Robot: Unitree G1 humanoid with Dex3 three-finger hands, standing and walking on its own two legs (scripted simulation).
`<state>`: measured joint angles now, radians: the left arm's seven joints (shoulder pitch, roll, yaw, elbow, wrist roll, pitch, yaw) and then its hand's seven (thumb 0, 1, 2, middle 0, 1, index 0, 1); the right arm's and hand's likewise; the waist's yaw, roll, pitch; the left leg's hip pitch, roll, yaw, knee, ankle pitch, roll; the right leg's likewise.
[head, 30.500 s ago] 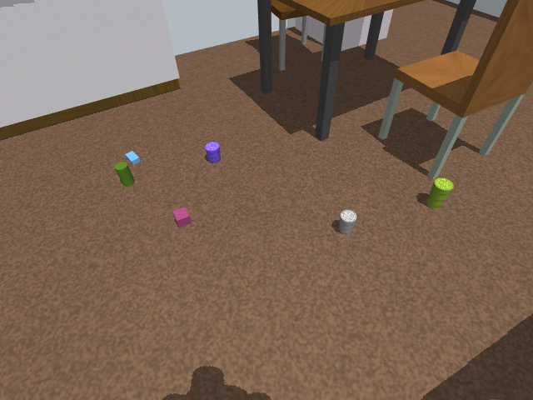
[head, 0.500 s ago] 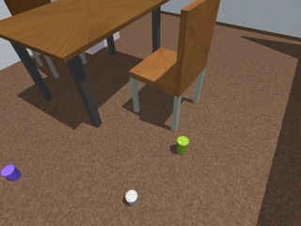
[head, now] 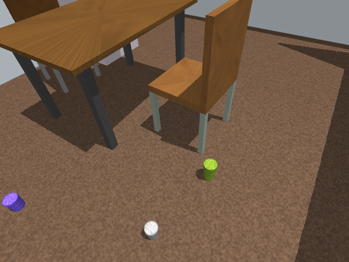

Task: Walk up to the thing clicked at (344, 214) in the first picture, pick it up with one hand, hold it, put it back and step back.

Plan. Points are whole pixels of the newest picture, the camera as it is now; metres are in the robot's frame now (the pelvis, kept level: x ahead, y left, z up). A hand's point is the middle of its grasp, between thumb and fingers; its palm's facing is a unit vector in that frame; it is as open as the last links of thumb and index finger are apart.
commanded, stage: stand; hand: left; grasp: from above
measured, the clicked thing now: (152, 231) +0.45 +0.18 -0.73
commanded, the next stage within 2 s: step back in 1.46 s
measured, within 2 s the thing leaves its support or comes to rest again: neither
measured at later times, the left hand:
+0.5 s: hand out of the picture +0.07 +0.24 -0.16, palm faces +0.03 -0.94 -0.34, open 7.4 cm
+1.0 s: hand out of the picture +0.08 +0.24 -0.15, palm faces +0.02 -0.94 -0.34, open 7.4 cm
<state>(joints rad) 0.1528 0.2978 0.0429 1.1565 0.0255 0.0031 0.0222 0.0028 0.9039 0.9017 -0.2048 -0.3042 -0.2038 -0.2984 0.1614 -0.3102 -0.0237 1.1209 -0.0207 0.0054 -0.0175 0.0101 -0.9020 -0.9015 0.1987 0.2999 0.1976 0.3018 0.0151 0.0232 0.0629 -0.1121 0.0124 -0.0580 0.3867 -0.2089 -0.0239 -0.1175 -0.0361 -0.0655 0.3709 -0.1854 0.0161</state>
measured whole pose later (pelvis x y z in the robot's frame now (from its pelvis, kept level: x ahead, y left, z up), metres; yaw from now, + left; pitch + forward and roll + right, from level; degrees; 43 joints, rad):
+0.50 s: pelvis +0.01 +0.00 +0.00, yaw +0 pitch -3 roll +0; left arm 0.10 0.31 0.04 1.17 0.02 0.00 0.01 0.00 0.90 0.90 -0.20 -0.30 -0.20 -0.30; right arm 0.13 -0.32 -0.01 1.14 -0.02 0.00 -0.02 0.01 -0.90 -0.90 0.20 0.30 0.20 0.30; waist 0.01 0.02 0.06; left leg -0.09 0.02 -0.05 0.34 -0.20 -0.03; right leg -0.11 -0.03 -0.06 0.34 -0.18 0.01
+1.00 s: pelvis +0.01 +0.00 +0.00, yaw +0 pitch -3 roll +0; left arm 0.10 0.32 0.03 1.16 0.01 0.00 0.00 0.00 0.90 0.90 -0.20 -0.30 -0.20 -0.30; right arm 0.12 -0.33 0.00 1.14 -0.01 -0.01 -0.01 0.01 -0.90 -0.90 0.20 0.30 0.20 0.30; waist 0.01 0.02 0.05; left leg -0.09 0.02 -0.05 0.33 -0.19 -0.03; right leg -0.11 -0.03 -0.06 0.33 -0.18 0.01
